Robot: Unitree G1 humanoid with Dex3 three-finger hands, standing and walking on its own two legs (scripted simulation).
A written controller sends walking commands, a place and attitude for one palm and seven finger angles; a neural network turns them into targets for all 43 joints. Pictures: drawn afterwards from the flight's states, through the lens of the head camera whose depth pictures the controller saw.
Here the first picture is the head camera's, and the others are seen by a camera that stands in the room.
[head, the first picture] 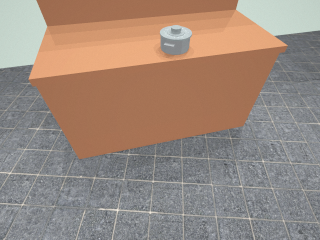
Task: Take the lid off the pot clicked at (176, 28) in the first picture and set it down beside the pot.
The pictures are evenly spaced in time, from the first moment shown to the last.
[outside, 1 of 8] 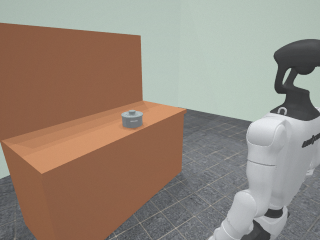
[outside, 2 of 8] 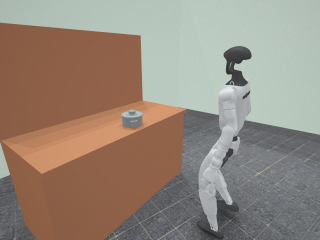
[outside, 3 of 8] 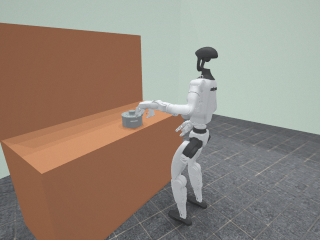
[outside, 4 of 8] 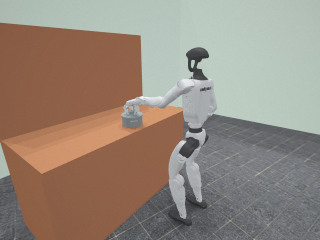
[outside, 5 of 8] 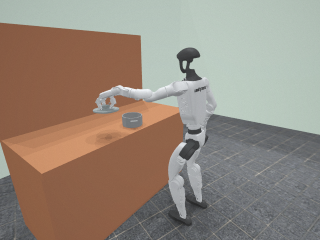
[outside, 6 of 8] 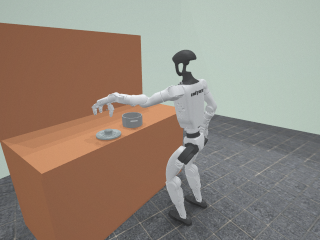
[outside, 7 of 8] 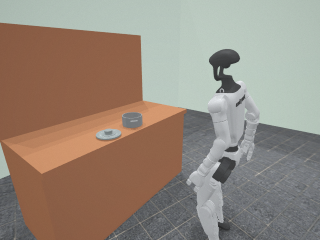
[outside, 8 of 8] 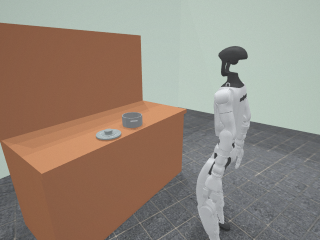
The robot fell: no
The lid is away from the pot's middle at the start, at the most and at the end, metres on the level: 0.00 0.25 0.25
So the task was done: yes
